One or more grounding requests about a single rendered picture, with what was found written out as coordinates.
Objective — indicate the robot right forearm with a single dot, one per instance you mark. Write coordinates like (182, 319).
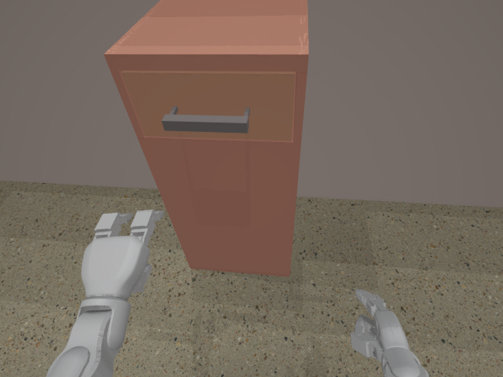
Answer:
(401, 362)

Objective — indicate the right robot hand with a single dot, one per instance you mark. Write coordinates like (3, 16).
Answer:
(383, 333)

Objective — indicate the left robot hand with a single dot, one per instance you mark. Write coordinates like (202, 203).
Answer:
(116, 265)

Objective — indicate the handle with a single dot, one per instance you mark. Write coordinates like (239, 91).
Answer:
(206, 123)

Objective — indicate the drawer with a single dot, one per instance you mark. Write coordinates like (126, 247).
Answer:
(268, 94)

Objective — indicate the cabinet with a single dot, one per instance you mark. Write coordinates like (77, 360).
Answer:
(232, 202)

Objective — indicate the robot left forearm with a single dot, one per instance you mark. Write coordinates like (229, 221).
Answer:
(96, 337)

